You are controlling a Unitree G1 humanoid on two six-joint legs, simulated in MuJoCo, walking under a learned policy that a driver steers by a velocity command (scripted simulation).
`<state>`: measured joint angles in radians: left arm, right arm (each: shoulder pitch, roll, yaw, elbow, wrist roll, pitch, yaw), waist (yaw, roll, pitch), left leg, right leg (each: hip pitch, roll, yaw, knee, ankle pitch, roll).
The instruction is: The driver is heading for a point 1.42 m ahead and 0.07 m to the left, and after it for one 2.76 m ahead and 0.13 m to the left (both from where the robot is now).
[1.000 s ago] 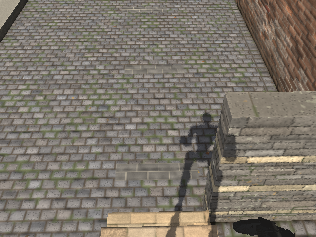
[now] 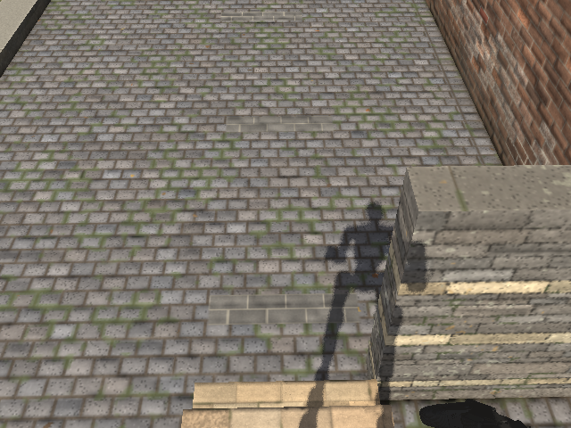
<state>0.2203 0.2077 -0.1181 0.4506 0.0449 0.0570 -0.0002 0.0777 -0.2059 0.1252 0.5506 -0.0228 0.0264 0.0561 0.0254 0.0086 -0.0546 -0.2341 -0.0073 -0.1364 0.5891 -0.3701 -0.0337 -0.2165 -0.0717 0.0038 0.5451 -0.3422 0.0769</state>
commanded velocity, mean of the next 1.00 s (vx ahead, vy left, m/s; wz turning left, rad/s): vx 0.50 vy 0.00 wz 0.00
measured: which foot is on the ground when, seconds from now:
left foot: down 0.00-1.00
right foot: down 0.00-1.00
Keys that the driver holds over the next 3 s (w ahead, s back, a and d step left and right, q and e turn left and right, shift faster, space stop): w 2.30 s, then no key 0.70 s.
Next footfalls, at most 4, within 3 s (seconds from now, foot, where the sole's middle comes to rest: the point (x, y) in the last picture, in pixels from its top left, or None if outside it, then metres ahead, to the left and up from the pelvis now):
none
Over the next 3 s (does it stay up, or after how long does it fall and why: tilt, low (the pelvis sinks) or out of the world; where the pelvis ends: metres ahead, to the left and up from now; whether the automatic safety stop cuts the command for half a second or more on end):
stays up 0.01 -0.02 0.02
